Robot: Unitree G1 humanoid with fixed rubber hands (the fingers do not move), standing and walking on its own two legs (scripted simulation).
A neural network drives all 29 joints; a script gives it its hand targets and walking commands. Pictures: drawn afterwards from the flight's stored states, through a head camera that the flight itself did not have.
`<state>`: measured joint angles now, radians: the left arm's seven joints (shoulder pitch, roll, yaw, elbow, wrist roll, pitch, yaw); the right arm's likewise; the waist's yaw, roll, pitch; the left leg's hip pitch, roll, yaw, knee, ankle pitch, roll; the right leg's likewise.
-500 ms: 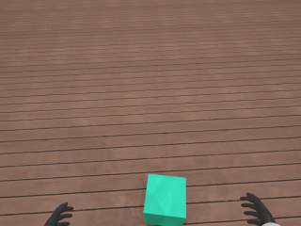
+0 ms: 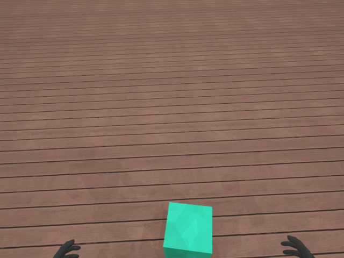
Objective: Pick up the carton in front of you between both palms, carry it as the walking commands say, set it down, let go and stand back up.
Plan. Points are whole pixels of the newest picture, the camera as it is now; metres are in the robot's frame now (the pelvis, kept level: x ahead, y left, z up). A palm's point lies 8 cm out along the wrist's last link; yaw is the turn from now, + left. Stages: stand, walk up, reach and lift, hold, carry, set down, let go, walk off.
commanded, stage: stand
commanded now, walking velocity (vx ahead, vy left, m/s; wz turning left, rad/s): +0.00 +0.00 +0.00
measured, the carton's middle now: (188, 233) +0.36 -0.05 -0.65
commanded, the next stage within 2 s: none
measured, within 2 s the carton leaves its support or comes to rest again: neither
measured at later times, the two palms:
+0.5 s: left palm out of the picture +0.08 +0.31 -0.09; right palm out of the picture +0.08 -0.30 -0.10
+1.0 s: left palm out of the picture +0.07 +0.31 -0.09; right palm out of the picture +0.07 -0.30 -0.10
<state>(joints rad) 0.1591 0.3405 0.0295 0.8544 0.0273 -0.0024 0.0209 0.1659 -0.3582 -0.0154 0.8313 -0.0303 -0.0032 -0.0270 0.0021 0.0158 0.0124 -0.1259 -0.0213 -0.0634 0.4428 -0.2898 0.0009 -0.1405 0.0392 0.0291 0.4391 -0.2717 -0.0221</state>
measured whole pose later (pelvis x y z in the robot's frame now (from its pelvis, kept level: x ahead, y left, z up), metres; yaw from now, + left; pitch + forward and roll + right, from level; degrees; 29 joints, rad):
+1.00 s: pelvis -0.02 +0.00 +0.01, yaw +0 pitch -3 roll +0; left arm 0.12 0.38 0.00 1.04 0.01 -0.01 0.01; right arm 0.13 -0.39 0.00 1.02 -0.02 -0.01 -0.02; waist 0.00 0.01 0.03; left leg -0.09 -0.03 -0.05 0.34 -0.20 0.01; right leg -0.11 0.03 0.04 0.34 -0.19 -0.01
